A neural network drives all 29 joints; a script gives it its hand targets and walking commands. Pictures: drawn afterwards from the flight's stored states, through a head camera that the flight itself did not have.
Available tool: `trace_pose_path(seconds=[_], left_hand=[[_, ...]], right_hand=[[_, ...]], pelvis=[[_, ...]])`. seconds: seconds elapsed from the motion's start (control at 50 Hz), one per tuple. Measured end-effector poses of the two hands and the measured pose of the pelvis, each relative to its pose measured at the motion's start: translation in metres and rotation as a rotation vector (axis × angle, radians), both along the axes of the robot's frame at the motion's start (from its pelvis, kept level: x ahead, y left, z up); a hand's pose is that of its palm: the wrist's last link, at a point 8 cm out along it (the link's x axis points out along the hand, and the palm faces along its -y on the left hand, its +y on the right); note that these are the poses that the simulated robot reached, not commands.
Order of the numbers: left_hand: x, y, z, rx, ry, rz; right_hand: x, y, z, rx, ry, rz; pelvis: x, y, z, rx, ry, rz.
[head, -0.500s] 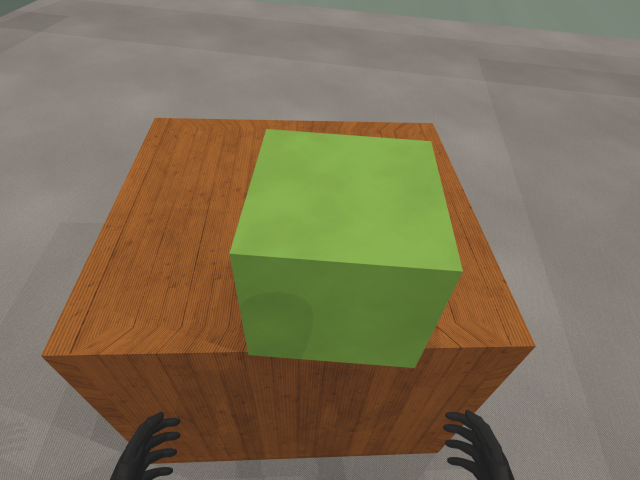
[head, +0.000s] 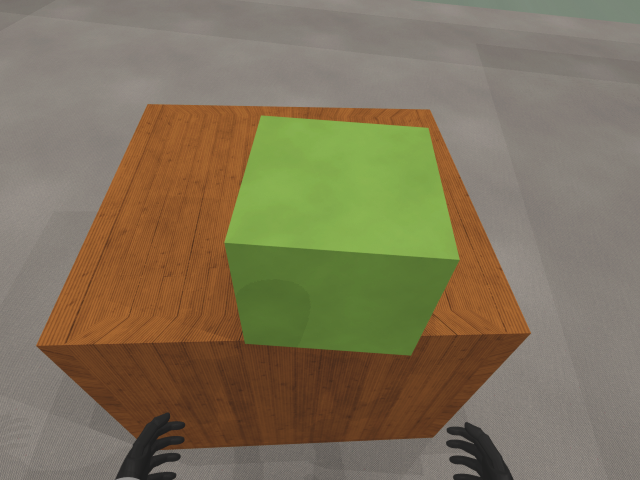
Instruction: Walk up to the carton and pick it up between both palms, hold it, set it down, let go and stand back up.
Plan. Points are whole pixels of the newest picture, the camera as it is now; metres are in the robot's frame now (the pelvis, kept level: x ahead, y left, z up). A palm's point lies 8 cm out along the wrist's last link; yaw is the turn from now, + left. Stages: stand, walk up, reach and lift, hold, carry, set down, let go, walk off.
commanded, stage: let go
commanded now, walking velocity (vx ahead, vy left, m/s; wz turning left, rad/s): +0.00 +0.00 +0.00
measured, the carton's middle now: (336, 236) +0.49 -0.02 +0.00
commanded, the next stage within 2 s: stand in 0.40 s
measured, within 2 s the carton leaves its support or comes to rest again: neither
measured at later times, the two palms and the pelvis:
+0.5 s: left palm out of the picture +0.15 +0.23 -0.09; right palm out of the picture +0.13 -0.22 -0.10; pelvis +0.00 +0.00 +0.00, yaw +2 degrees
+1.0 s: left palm out of the picture -0.05 +0.25 -0.14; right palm out of the picture +0.03 -0.22 -0.13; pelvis -0.02 +0.01 +0.00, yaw +7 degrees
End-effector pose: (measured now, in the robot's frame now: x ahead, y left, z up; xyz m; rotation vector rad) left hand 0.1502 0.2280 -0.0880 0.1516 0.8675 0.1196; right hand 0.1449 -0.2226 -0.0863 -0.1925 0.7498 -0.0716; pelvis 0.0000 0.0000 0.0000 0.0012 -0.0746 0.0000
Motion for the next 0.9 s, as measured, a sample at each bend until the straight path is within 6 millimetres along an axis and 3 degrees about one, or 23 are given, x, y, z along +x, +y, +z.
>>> trace_pose_path(seconds=[0.44, 0.5, 0.56, 0.7, 0.8, 0.9], left_hand=[[0.005, -0.001, 0.002, -0.016, -0.013, -0.002], [-0.001, 0.006, -0.001, 0.026, -0.026, -0.031], [-0.021, 0.019, -0.006, 0.042, -0.008, 0.013], [-0.097, 0.041, -0.028, 0.065, 0.176, 0.124], [-0.143, 0.039, -0.040, 0.046, 0.285, 0.167], [-0.175, 0.032, -0.048, 0.020, 0.353, 0.195]], right_hand=[[0.000, 0.003, 0.001, -0.004, -0.018, 0.006], [-0.011, -0.001, -0.009, -0.021, 0.083, -0.001], [-0.034, -0.008, -0.024, -0.041, 0.227, -0.005], [-0.079, -0.015, -0.040, -0.052, 0.406, -0.019], [-0.094, -0.012, -0.042, -0.054, 0.442, -0.021], [-0.102, -0.004, -0.044, -0.049, 0.453, -0.023]], pelvis=[[-0.001, 0.004, -0.001, -0.001, -0.009, -0.007], [-0.002, 0.005, -0.002, -0.008, 0.022, 0.032], [-0.004, 0.006, -0.004, -0.012, 0.039, 0.050], [-0.006, 0.007, -0.005, -0.018, 0.056, 0.086], [-0.010, 0.010, -0.004, -0.020, 0.060, 0.105], [-0.015, 0.012, -0.003, -0.019, 0.060, 0.115]])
